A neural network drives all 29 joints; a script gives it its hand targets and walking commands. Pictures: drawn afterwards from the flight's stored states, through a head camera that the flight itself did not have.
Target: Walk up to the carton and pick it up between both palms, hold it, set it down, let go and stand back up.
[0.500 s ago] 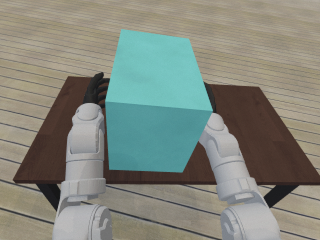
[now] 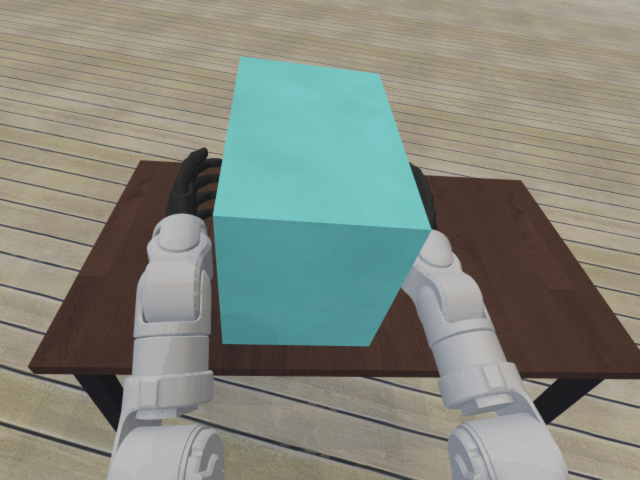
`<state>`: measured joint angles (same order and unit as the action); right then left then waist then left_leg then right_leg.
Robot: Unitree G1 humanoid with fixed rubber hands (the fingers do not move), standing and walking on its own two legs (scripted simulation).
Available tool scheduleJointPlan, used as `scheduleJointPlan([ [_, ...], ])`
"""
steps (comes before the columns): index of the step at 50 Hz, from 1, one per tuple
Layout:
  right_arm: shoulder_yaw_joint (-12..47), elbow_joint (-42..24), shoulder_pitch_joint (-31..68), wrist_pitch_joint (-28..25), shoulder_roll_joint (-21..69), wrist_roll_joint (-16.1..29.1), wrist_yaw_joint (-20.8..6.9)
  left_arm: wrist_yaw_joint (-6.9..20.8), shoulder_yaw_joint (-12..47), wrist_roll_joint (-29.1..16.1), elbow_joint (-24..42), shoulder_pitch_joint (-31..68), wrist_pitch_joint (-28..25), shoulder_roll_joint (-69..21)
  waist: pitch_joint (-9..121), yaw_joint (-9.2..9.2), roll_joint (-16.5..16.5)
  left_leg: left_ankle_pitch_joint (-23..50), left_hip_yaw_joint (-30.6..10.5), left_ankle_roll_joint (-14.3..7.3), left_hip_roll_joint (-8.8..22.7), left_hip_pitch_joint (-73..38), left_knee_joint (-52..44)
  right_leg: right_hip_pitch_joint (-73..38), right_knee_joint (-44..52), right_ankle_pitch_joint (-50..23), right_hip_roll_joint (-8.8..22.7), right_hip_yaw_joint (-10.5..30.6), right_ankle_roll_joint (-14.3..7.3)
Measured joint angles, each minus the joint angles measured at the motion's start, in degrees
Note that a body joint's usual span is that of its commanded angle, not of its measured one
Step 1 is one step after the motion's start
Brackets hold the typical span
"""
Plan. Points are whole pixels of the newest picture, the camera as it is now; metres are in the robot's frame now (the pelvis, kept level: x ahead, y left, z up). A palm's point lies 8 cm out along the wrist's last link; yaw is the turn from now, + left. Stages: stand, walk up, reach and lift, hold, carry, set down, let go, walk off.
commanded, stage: set down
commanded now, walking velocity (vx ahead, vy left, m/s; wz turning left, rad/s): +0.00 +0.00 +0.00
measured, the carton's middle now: (304, 201) +0.40 +0.00 +0.17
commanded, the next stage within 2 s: none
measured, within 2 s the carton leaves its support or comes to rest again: neither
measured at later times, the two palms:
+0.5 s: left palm (197, 235) +0.38 +0.14 +0.13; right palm (403, 248) +0.38 -0.14 +0.11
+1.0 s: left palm (205, 238) +0.40 +0.13 +0.11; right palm (401, 241) +0.40 -0.14 +0.10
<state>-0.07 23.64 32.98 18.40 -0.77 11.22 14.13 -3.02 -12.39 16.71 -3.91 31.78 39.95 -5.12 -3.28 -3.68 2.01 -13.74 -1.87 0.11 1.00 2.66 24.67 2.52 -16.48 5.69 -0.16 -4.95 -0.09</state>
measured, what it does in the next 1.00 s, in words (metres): stands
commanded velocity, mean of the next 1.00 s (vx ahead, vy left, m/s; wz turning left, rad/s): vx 0.00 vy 0.00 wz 0.00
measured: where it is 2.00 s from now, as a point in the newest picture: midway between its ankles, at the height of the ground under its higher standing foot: outside the picture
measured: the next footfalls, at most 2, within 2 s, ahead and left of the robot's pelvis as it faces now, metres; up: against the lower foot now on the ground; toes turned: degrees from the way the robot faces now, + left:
none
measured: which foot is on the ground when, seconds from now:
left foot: down 0.00-1.00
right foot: down 0.00-1.00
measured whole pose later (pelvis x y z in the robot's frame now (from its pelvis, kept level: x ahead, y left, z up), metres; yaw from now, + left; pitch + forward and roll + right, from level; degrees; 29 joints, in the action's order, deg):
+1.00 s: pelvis +0.03 -0.01 +0.00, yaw +1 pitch -4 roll -2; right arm -6.6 42.0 31.9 -4.3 1.3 1.2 8.9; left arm -4.9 -14.2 18.6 -19.8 29.6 19.8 -8.0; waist -3.4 -1.5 2.9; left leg -13.9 -2.8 0.8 1.4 3.7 21.4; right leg 3.7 -14.2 6.7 -0.5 -6.0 -0.6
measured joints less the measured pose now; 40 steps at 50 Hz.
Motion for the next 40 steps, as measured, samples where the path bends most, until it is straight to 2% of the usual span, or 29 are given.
scheduleJointPlan([
  [6,-3.4,3.9,1.3,-1.2,2.1,-4.0,-2.0,1.7,-3.3,2.2,-3.5,1.8,-1.5,-1.4,-0.4,0.17,0.1,0.9,0.1,-0.3,-0.6,-2.6,-2.4,-1.4,-0.2,0.5,0.6,0.1,0.1],
  [13,-7.9,9.2,0.5,-10.3,4.5,-11.0,-4.3,3.4,-5.7,4.1,-9.6,2.7,-10.0,-2.6,-0.6,1.26,-0.2,1.5,0.3,-0.3,-0.8,-4.0,-4.3,-2.1,0.2,0.7,0.8,0.3,0.1],
  [16,-8.6,11.1,-0.6,-13.6,5.0,-12.4,-4.5,3.8,-5.9,4.7,-10.9,2.1,-12.0,-3.0,-1.1,1.78,-0.2,1.5,0.2,-0.2,-0.8,-4.3,-4.8,-2.4,0.5,0.9,0.8,0.2,0.1],
  [21,-7.5,12.3,-2.7,-17.7,4.5,-11.7,-4.2,2.8,-4.1,3.8,-11.2,-0.2,-14.3,-3.1,-2.2,2.50,0.0,1.0,-0.1,0.1,-0.4,-3.3,-4.2,-2.0,1.1,0.8,0.4,-0.1,-0.1],
  [27,-5.6,12.2,-3.8,-20.8,3.0,-9.9,-3.9,-0.2,-0.5,1.5,-10.9,-2.8,-17.4,-2.2,-2.1,2.61,0.5,0.1,-0.7,0.5,0.2,-0.6,-2.8,-0.3,1.5,0.8,-0.2,-0.7,-0.4],
  [33,-4.7,12.6,-3.0,-21.2,1.9,-8.6,-3.9,-1.8,0.8,0.9,-11.5,-2.8,-18.3,-1.6,-1.1,2.02,0.9,-0.4,-1.3,0.7,0.4,1.0,-2.2,0.8,1.7,1.1,-0.5,-1.3,-0.5],
  [40,-3.4,13.1,-2.1,-20.2,1.3,-7.5,-3.7,-1.7,-0.4,1.0,-11.3,-2.9,-17.9,-2.1,-0.6,1.29,0.7,-0.5,-1.6,0.6,0.4,0.7,-2.8,0.3,2.3,1.3,-0.4,-1.6,-0.4],
])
